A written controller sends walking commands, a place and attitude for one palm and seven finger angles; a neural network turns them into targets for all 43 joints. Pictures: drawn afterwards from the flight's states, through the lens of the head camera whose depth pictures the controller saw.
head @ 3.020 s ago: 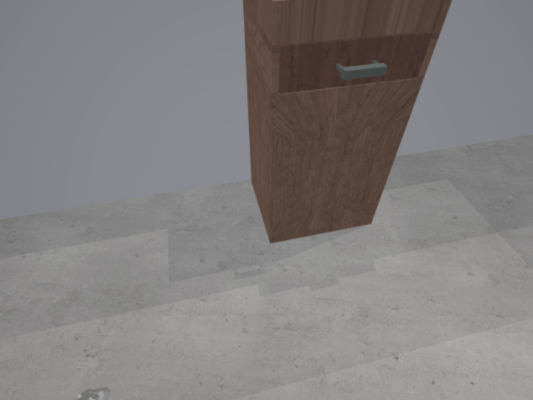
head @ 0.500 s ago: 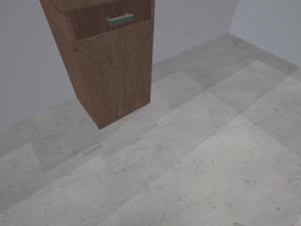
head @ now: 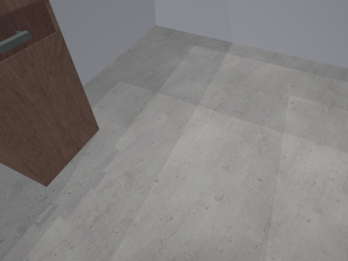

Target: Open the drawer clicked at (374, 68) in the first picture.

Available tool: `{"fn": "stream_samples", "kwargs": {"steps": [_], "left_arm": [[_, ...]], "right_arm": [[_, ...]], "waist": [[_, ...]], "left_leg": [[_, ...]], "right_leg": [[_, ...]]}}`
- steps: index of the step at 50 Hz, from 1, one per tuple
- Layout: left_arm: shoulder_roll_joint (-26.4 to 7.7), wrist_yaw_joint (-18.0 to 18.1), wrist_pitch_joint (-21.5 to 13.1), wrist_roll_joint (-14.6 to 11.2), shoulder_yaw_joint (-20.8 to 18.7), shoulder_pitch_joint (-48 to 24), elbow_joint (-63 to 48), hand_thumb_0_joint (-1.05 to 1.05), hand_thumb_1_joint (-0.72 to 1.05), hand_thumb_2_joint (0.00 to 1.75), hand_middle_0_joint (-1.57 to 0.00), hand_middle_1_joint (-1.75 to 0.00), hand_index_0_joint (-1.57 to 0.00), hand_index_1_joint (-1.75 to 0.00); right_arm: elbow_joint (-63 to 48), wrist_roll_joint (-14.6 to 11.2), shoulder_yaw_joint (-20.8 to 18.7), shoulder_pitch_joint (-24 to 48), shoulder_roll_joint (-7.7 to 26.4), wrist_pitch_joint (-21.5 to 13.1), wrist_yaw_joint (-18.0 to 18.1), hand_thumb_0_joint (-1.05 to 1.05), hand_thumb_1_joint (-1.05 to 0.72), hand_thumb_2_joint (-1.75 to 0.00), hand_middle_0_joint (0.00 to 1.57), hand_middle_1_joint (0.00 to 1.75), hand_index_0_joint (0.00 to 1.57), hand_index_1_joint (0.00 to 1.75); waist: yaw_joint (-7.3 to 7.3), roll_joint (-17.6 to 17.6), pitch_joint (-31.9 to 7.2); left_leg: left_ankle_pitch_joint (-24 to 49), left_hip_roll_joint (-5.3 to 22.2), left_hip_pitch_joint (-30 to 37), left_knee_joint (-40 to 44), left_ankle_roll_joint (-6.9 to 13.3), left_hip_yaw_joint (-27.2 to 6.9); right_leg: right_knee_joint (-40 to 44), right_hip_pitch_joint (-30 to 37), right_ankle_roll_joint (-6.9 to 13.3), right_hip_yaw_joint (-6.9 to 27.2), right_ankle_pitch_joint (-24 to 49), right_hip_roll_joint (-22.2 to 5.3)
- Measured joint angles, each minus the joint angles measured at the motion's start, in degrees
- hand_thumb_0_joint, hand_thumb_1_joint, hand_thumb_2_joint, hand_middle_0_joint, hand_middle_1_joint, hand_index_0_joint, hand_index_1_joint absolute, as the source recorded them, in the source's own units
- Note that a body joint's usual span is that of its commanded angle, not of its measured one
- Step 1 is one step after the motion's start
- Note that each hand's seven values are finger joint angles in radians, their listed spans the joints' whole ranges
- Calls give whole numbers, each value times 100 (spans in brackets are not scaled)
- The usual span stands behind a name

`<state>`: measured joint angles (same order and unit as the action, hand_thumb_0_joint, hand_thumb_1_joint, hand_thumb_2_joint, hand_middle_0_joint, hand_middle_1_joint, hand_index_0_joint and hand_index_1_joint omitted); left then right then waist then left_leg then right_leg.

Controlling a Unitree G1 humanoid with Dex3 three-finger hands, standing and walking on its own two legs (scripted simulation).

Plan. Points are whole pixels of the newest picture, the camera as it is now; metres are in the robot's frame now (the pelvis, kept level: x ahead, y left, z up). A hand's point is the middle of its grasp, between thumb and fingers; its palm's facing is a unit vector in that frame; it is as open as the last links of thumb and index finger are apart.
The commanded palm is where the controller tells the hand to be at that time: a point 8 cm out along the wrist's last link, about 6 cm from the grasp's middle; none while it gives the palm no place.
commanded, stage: walk to a spot facing it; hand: left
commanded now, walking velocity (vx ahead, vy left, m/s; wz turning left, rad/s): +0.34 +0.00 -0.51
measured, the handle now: (10, 40) +0.87 +0.66 +0.06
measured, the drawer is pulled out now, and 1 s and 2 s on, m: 0.00 0.00 0.00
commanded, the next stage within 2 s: turn to face it in 1.66 s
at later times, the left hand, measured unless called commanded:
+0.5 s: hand out of the picture +0.15 +0.19 -0.21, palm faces -0.08 -0.99 -0.14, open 7.4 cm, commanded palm none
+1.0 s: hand (150, 149) +0.52 +0.09 -0.17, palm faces -0.39 -0.91 -0.15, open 7.4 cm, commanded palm none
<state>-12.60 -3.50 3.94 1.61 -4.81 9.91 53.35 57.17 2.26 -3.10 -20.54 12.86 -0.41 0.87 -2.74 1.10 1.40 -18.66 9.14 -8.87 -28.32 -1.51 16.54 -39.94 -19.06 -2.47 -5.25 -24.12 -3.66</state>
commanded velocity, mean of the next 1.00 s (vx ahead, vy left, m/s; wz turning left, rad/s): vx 0.36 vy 0.00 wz -0.31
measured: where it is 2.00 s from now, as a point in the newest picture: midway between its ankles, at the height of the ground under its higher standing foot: (202, 173)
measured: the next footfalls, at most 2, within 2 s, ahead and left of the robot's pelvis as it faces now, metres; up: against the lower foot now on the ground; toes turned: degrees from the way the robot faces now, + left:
right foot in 0.04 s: +0.04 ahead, -0.14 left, +0.00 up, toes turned -8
left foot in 0.48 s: +0.35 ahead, +0.09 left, +0.00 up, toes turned -2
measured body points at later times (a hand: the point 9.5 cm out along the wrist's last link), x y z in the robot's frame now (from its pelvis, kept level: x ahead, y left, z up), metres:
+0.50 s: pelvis +0.19 +0.01 -0.03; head +0.21 +0.04 +0.42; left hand +0.16 +0.24 -0.19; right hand +0.27 -0.25 -0.14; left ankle +0.31 +0.09 -0.74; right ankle +0.01 -0.13 -0.72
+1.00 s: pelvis +0.37 -0.03 +0.00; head +0.39 -0.04 +0.45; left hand +0.54 +0.14 -0.15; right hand +0.19 -0.18 -0.15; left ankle +0.31 +0.09 -0.74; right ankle +0.42 -0.20 -0.70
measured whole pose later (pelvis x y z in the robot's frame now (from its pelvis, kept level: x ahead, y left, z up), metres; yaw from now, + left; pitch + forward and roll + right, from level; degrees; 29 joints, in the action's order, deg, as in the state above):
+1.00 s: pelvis +0.37 -0.03 +0.00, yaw -22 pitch +0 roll +0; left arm -9.0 -1.7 1.2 1.8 -4.5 9.3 58.0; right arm 65.3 2.3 -2.4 -27.2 6.4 -3.9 0.8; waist -3.6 -0.9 1.7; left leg -19.5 4.1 1.0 -19.3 -0.5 20.2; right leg -42.3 -30.4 -0.6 -6.2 -10.3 -6.9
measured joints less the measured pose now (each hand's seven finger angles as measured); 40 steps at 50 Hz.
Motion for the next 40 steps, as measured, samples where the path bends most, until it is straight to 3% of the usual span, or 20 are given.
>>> {"fn": "stream_samples", "kwargs": {"steps": [2,3,5,7,9,13,17,23,24,26,28,30,34,40], "left_arm": [[21,13,-148,1,34,-97,-101,1,91,90,-19,-30,-19,-30],[35,47,-261,4,53,-161,-120,1,91,90,-19,-30,-19,-30],[111,150,-419,-49,104,-181,-133,1,91,90,-20,-30,-19,-30],[170,232,-522,-77,136,-24,-109,0,91,90,-20,-30,-20,-30],[204,286,-577,-76,165,209,-17,0,91,90,-20,-30,-20,-30],[267,313,-615,-47,224,634,303,0,91,90,-20,-30,-20,-30],[322,328,-647,-35,258,986,573,0,91,90,-20,-30,-20,-30],[270,365,-624,-28,199,1423,855,1,91,90,-20,-30,-20,-30],[242,362,-603,-48,167,1464,909,1,91,90,-20,-30,-20,-30],[176,348,-499,-92,118,1374,991,1,91,90,-20,-30,-20,-30],[123,335,-443,-86,81,1264,1009,1,91,90,-20,-30,-20,-30],[67,289,-424,-50,34,1108,962,1,91,90,-20,-30,-19,-30],[36,261,-401,1,-30,791,683,1,91,90,-19,-30,-19,-30],[122,230,-316,20,-90,447,437,0,92,90,-19,-30,-19,-30]], "right_arm": [[80,-12,-34,-194,89,23,-23,1,-91,-90,20,30,20,30],[139,-34,-43,-254,131,66,-41,1,-91,-90,20,30,20,30],[274,-31,-43,-270,200,219,-70,1,-91,-90,20,30,20,30],[334,-23,-55,-212,220,281,-100,1,-91,-90,20,30,19,30],[279,0,-69,-57,211,261,-129,1,-91,-90,20,30,19,30],[-29,-4,-84,374,127,136,-182,1,-91,-90,20,30,19,30],[-255,-31,-55,800,-2,57,-248,1,-91,-90,20,30,19,30],[-436,-59,41,1184,-184,-141,-275,1,-91,-90,20,30,19,30],[-446,-35,55,1222,-217,-226,-245,1,-91,-90,20,30,19,30],[-441,-5,106,1270,-294,-332,-186,0,-91,-90,20,30,20,30],[-367,-6,143,1184,-365,-339,-126,0,-91,-90,20,30,20,30],[-245,-15,151,991,-434,-336,-69,0,-91,-90,20,30,20,30],[59,-58,46,523,-417,-360,53,0,-94,-90,20,30,20,30],[487,-68,4,-89,-406,-326,41,0,-93,-90,20,30,20,30]], "waist": [[-36,66,-33],[-23,106,-25],[-1,174,-15],[77,145,-76],[132,88,-132],[142,35,-126],[257,3,-51],[519,-201,48],[502,-274,73],[494,-386,190],[480,-401,205],[436,-392,157],[381,-331,4],[295,-305,-165]], "left_leg": [[-282,170,-122,-460,-128,53],[-655,238,-310,-1010,-159,-81],[-1008,135,-832,-2338,-151,-657],[-797,8,-1285,-3211,-149,-916],[-446,-36,-1662,-3473,-194,-1008],[177,-13,-2239,-3066,-299,-1098],[705,-21,-2512,-2367,-285,-1126],[834,-301,-1860,-865,-83,-1014],[802,-363,-1740,-799,61,-968],[571,-371,-1709,-1192,346,-813],[444,-341,-1413,-1106,443,-650],[491,-372,-1051,-727,447,-529],[609,-480,-466,32,478,-347],[536,-648,151,683,467,-65]], "right_leg": [[763,390,151,-126,281,87],[783,390,252,-129,627,143],[583,450,346,-133,542,229],[745,693,367,-44,426,278],[1054,968,349,96,475,314],[1586,1457,349,300,566,374],[1848,1830,278,453,464,425],[1490,2139,56,719,-196,338],[999,1995,86,762,-422,285],[-820,1317,248,843,-618,296],[-2319,599,351,751,-299,331],[-3011,-12,371,521,208,226],[-3107,-922,312,322,852,21],[-2668,-1641,152,373,1623,-230]]}}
